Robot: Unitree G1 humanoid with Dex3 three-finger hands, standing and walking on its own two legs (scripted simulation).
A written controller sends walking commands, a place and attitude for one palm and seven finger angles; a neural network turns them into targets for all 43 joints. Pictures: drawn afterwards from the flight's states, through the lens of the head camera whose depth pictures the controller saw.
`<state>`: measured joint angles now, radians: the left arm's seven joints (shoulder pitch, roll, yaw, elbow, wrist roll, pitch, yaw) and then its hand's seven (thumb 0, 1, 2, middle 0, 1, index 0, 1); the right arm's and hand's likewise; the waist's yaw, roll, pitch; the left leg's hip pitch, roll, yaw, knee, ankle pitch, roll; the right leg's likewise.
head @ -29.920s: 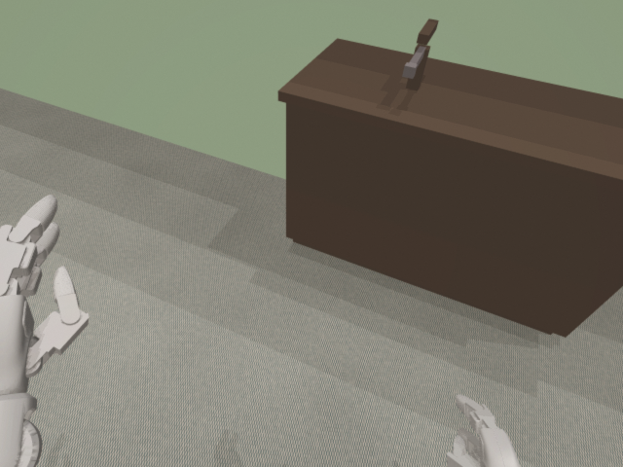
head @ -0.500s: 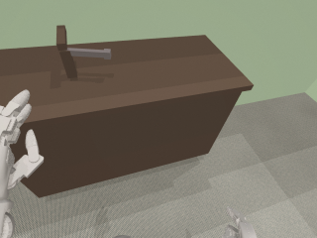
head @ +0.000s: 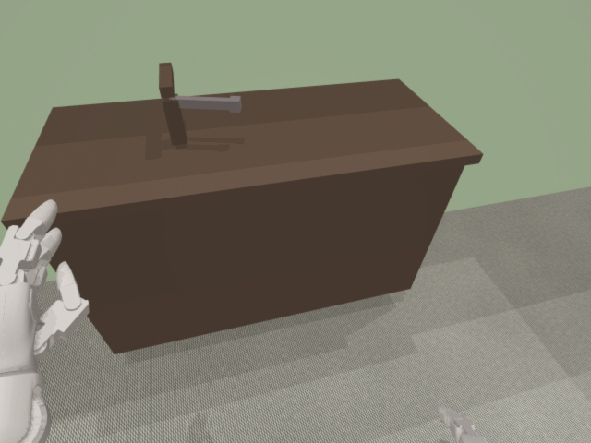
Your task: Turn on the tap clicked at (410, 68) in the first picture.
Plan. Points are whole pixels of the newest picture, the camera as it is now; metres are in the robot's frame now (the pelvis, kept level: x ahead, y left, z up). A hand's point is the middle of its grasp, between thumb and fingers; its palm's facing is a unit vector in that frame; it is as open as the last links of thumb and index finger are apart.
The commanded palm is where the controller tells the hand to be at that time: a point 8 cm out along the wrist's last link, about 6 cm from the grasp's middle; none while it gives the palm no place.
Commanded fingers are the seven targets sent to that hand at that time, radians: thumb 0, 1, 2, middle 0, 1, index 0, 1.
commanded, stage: stop stepping back and stand still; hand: left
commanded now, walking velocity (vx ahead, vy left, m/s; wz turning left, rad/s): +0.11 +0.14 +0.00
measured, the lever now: (235, 104) +0.81 +0.21 +0.08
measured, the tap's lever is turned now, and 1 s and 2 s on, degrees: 74 74 74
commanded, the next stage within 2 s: stand and check the lever's angle in 0.16 s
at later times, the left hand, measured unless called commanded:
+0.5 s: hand (84, 300) +0.22 +0.25 +0.15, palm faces +0.38 -0.86 -0.33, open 7.4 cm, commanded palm +0.17 +0.30 +0.18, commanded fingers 0.00 0.90 0.90 -0.20 -0.30 -0.20 -0.30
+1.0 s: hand (58, 280) +0.23 +0.27 +0.17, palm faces +0.40 -0.85 -0.35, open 7.4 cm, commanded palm +0.18 +0.31 +0.18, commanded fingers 0.00 0.90 0.90 -0.20 -0.30 -0.20 -0.30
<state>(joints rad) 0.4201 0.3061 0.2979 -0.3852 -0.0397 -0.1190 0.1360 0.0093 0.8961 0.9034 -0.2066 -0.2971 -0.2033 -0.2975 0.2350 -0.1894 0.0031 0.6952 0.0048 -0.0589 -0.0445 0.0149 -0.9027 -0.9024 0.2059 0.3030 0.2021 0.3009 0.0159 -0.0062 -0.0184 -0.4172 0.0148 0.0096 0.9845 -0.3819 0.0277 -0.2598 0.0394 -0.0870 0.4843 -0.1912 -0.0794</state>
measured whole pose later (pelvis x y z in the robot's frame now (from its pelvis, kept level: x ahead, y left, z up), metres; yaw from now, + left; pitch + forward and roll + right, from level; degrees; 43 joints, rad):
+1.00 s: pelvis +0.02 +0.03 +0.01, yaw +0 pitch -2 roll -1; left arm 0.47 0.35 0.31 -0.49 -0.05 -0.14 0.16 0.01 0.89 0.90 -0.21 -0.30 -0.21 -0.30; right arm 0.17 -0.20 0.01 0.60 0.00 -0.08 -0.06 0.01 -0.90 -0.90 0.20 0.30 0.20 0.30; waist 0.02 0.00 0.04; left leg -0.19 0.00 0.02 0.44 -0.23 0.02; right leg -0.18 0.02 -0.02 0.39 -0.18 -0.01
